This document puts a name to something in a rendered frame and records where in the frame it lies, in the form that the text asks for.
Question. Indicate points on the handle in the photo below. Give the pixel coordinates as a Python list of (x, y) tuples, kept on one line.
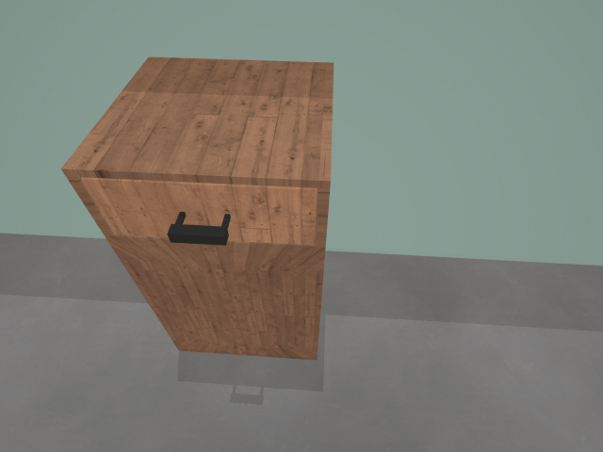
[(199, 234)]

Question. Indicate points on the cabinet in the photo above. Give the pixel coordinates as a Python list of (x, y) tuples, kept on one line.
[(221, 121)]

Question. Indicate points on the drawer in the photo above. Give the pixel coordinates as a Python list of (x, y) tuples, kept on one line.
[(265, 214)]

